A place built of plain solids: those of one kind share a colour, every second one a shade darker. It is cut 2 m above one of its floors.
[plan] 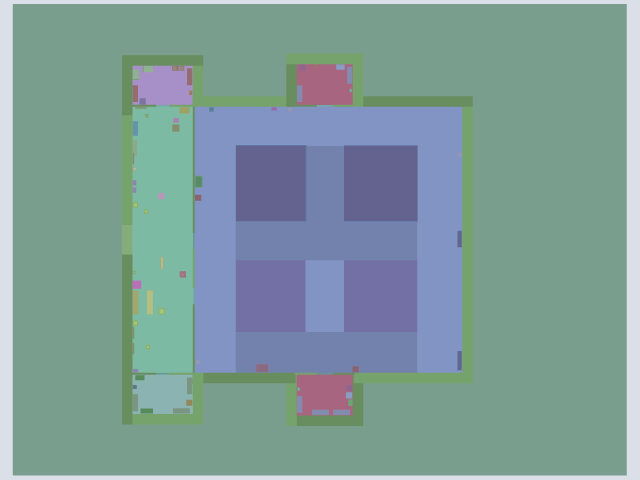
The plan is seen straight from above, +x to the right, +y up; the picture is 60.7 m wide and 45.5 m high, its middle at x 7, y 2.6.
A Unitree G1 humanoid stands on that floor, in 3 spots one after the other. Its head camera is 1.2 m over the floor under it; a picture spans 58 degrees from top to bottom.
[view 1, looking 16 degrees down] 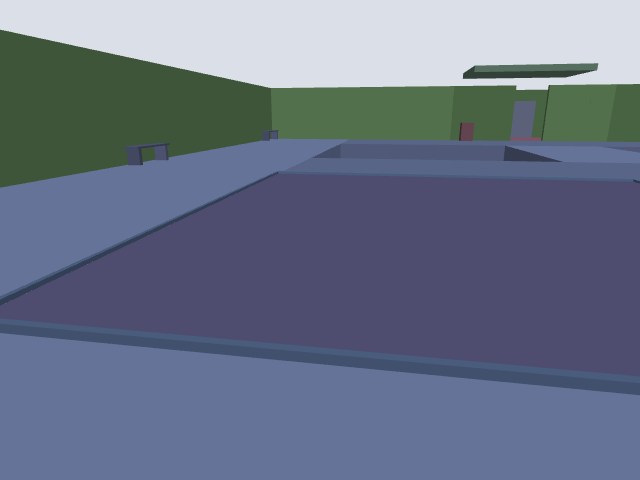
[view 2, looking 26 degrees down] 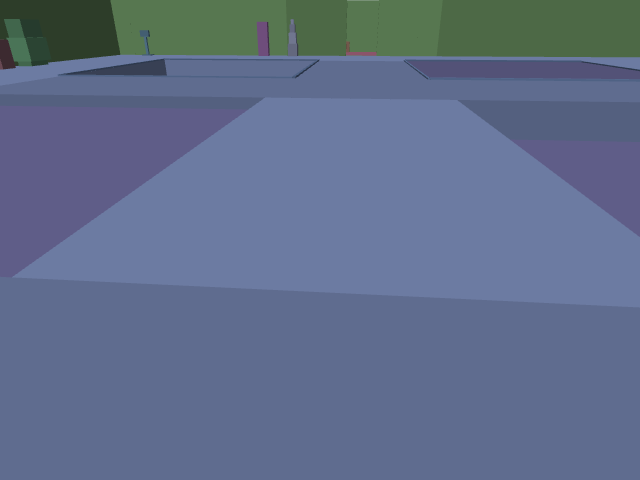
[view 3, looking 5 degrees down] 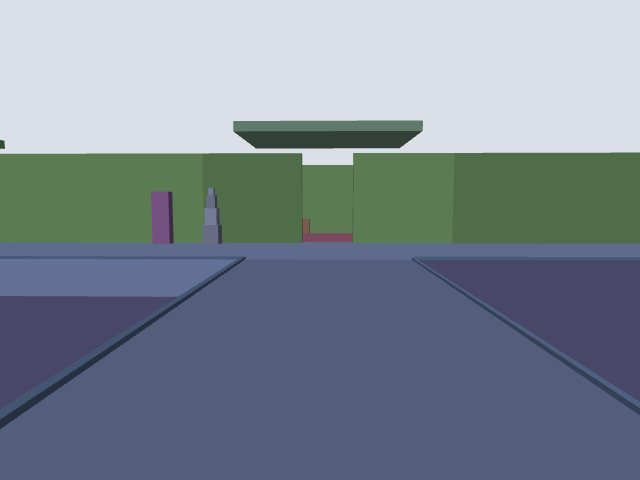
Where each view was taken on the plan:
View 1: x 13.70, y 13.47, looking -80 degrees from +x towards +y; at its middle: step_tier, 4.35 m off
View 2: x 7.45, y -7.98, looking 95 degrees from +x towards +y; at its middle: floor_gang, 2.74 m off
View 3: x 7.45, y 2.52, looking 91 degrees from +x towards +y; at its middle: floor_side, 13.76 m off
